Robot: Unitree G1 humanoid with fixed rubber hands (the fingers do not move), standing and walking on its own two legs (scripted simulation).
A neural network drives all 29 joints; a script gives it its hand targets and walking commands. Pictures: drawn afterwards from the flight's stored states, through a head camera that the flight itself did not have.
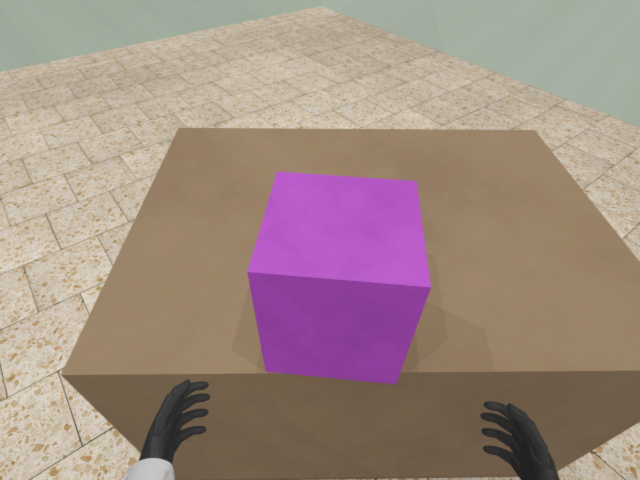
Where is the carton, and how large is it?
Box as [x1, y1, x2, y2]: [247, 172, 430, 383]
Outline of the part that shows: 277,172 247,271 265,370 395,383 430,288 416,181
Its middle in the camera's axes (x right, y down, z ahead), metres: +0.03 +0.06 +0.60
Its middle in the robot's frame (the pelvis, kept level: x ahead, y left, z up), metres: +0.41 +0.01 +0.01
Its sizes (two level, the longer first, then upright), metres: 0.210 0.200 0.250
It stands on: a pedestal, 0.66 m high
